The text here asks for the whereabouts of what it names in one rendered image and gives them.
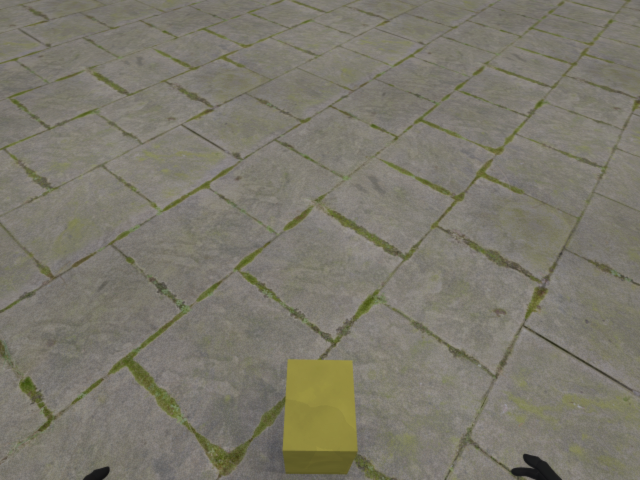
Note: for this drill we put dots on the carton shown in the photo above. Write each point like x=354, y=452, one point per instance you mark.
x=320, y=435

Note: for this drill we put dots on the right robot hand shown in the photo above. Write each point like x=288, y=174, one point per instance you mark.
x=541, y=471

